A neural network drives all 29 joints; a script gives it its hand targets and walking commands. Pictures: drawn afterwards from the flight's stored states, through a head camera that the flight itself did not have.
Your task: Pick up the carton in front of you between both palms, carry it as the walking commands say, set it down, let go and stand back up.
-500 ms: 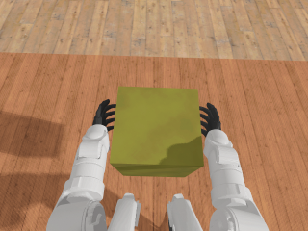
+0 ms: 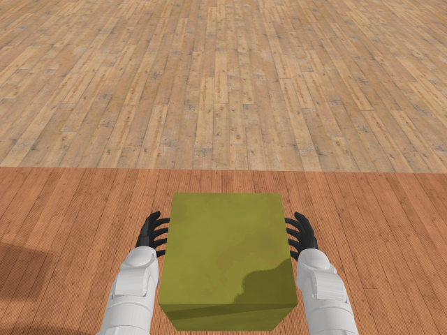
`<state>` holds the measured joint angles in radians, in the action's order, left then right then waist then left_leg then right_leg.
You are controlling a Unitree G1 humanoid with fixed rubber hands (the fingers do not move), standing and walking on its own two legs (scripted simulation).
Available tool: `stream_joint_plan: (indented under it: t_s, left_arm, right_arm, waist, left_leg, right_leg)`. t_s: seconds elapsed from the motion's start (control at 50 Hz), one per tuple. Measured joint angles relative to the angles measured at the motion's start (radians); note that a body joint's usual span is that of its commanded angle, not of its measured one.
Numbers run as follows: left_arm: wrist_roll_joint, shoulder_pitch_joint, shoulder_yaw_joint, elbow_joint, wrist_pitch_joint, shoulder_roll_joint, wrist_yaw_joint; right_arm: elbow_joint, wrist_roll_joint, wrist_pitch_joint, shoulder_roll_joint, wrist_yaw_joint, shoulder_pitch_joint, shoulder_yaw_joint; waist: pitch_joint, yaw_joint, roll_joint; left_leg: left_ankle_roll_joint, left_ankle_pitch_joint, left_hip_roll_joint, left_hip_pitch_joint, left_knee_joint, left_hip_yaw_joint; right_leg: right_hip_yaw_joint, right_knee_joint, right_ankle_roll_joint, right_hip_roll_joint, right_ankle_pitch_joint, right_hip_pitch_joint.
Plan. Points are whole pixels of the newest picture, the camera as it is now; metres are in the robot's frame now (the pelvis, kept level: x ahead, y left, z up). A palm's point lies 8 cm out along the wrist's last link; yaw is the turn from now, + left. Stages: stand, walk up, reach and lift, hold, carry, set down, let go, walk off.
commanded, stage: reach and lift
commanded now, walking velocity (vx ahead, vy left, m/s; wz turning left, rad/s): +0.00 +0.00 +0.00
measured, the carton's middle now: (225, 266) +0.31 +0.00 -0.08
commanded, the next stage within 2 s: hold in 1.20 s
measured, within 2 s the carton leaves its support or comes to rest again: neither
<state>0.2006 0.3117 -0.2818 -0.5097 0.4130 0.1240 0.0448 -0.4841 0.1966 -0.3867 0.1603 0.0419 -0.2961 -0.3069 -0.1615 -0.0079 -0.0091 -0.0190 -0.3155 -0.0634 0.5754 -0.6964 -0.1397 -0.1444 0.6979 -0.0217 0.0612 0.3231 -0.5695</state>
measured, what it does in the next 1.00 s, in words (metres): stands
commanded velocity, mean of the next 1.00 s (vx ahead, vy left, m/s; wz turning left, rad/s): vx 0.00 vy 0.00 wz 0.00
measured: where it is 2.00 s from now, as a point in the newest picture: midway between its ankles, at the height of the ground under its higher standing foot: outside the picture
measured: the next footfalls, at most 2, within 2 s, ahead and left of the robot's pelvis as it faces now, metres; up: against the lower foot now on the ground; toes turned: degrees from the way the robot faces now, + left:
none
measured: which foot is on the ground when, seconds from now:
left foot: down 0.00-1.00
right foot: down 0.00-1.00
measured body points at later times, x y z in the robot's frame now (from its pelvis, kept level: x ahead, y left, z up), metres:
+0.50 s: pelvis -0.01 +0.00 +0.02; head -0.04 +0.00 +0.47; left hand +0.30 +0.15 +0.04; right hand +0.30 -0.15 +0.04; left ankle +0.01 +0.13 -0.72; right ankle +0.01 -0.13 -0.72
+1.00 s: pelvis +0.01 +0.00 +0.03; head -0.03 +0.00 +0.48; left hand +0.31 +0.15 +0.05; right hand +0.31 -0.15 +0.06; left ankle +0.01 +0.13 -0.72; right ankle +0.01 -0.13 -0.72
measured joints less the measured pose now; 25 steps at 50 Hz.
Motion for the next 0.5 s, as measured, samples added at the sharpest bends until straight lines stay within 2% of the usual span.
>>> stream_joint_plan:
  t_s: [0.16, 0.24, 0.36, 0.5]
  left_arm:
    - [0.019, -0.082, 0.034, 0.106, 0.110, 0.022, 0.002]
    - [0.042, -0.075, 0.032, 0.114, 0.164, 0.022, -0.008]
    - [0.083, -0.020, -0.011, 0.085, 0.200, 0.033, -0.027]
    - [0.090, 0.025, -0.023, 0.093, 0.210, 0.029, -0.036]
  right_arm:
    - [0.081, 0.008, -0.116, -0.014, -0.014, 0.059, 0.059]
    - [0.085, 0.040, -0.170, -0.012, -0.025, 0.047, 0.059]
    - [0.059, 0.090, -0.207, 0.001, -0.046, -0.006, 0.012]
    - [0.074, 0.100, -0.208, 0.010, -0.049, -0.039, -0.009]
  waist:
    - [0.038, 0.001, 0.008]
    - [0.060, 0.001, 0.008]
    - [0.110, 0.002, 0.006]
    - [0.143, 0.005, 0.005]
  left_leg:
    - [0.004, 0.061, 0.013, -0.263, 0.182, -0.006]
    - [0.005, 0.077, 0.017, -0.346, 0.223, -0.006]
    - [0.004, 0.086, 0.016, -0.381, 0.222, -0.004]
    - [0.001, 0.091, 0.019, -0.372, 0.212, 0.000]
  right_leg:
    - [-0.003, -0.186, 0.005, -0.012, -0.064, 0.265]
    - [-0.003, -0.225, 0.007, -0.015, -0.079, 0.346]
    - [-0.002, -0.218, 0.007, -0.015, -0.085, 0.379]
    - [-0.002, -0.209, 0.006, -0.013, -0.092, 0.370]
